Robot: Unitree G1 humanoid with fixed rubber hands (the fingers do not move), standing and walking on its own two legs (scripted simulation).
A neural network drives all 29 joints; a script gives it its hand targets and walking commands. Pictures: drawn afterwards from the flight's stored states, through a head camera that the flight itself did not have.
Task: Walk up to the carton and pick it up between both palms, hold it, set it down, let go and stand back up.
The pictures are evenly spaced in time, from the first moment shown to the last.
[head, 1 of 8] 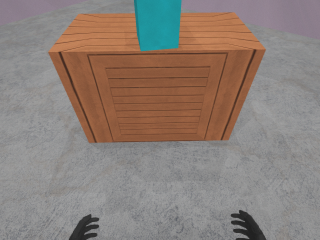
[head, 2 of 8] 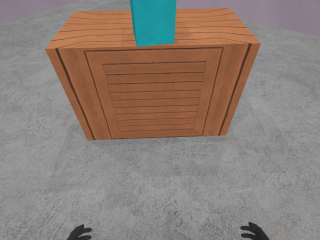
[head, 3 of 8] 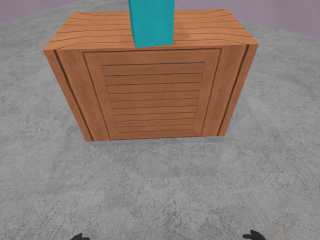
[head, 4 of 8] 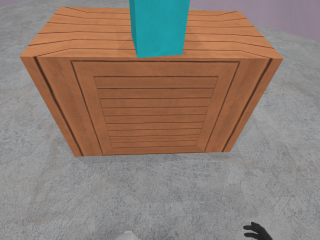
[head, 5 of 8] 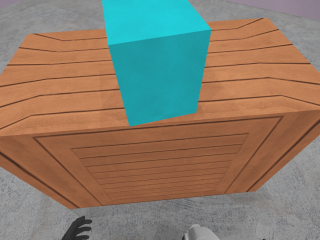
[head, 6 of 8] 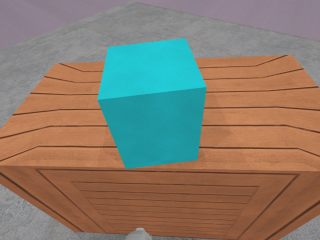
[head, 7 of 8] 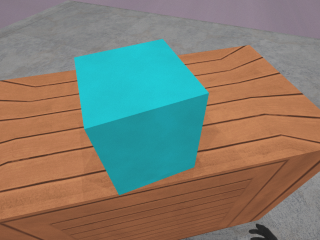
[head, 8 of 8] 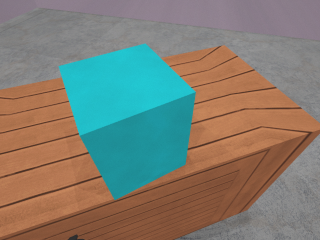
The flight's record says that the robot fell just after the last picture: no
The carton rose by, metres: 0.00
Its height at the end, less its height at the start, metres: +0.00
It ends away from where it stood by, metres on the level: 0.00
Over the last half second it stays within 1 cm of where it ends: yes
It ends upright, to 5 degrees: yes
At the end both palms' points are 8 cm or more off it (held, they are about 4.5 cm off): yes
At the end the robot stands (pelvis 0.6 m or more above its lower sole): yes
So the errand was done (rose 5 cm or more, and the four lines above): no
